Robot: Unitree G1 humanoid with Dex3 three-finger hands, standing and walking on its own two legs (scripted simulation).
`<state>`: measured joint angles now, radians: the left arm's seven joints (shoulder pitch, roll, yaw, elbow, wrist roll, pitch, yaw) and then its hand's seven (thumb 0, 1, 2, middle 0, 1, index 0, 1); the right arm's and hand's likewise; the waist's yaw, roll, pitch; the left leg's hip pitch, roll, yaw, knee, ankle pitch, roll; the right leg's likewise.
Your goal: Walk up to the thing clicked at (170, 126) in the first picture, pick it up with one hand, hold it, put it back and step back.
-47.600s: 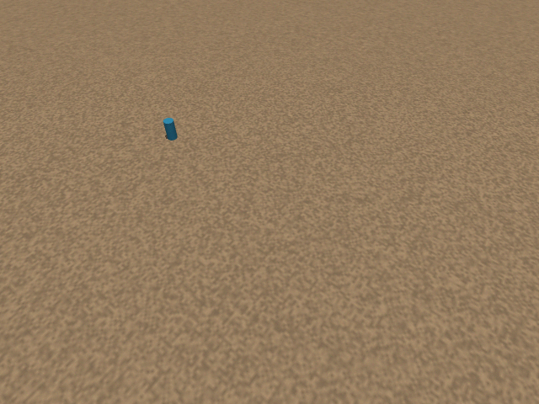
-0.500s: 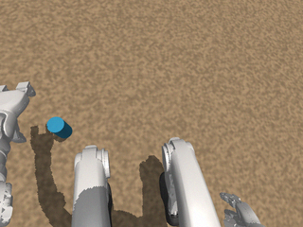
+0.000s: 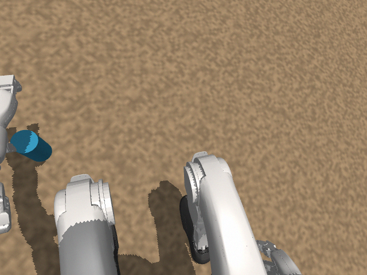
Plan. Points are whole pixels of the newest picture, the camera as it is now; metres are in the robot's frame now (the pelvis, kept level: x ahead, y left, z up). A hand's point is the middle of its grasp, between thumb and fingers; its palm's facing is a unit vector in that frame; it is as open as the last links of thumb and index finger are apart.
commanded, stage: home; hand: left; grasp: from above
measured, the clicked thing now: (33, 147) +0.44 +0.29 -0.28
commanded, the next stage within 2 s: none
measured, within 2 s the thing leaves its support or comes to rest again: neither
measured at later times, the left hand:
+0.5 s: hand out of the picture +0.36 +0.27 +0.05, palm faces -0.31 -0.51 -0.80, open 9.4 cm
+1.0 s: hand out of the picture +0.26 +0.20 +0.26, palm faces +0.06 -0.94 -0.34, open 7.4 cm
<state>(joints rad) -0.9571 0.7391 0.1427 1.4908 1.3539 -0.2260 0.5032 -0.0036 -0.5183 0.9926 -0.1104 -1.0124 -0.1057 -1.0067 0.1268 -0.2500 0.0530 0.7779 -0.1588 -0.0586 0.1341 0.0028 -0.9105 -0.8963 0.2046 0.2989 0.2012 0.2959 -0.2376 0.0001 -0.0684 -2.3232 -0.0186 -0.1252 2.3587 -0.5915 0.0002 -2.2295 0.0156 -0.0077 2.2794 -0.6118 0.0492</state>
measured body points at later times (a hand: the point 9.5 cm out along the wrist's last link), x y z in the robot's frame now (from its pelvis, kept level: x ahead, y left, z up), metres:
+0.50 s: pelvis +0.03 +0.00 +0.16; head +0.20 +0.05 +0.57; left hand +0.37 +0.30 +0.10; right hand +0.20 -0.27 +0.05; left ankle +0.10 +0.12 -0.30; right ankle +0.12 -0.15 -0.30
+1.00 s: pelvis +0.07 -0.01 +0.33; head +0.13 +0.01 +0.77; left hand +0.25 +0.25 +0.29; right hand +0.26 -0.23 +0.25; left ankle +0.10 +0.12 -0.30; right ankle +0.12 -0.15 -0.30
